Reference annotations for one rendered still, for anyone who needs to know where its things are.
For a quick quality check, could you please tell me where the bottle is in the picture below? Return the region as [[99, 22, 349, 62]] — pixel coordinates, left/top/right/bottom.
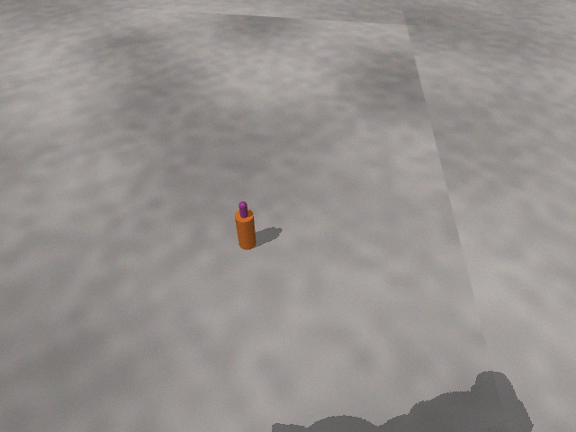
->
[[235, 202, 256, 250]]

